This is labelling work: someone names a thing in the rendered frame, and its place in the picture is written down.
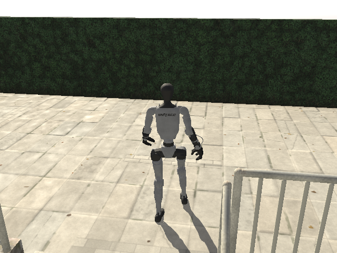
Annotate robot right thigh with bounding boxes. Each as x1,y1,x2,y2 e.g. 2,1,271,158
176,146,186,176

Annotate robot right forearm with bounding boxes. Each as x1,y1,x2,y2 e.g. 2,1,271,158
189,127,201,150

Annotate robot left hand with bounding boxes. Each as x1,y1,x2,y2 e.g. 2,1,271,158
143,137,155,146

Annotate robot right upper arm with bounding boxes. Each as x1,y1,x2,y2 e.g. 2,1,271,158
178,106,193,135

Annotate robot right hand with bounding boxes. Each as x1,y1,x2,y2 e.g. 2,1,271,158
191,147,203,160

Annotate robot left forearm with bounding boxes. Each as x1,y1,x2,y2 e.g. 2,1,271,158
142,126,149,141

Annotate robot left upper arm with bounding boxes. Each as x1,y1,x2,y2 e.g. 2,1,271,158
143,106,157,134

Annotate robot left foot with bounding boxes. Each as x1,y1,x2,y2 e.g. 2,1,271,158
155,208,164,222

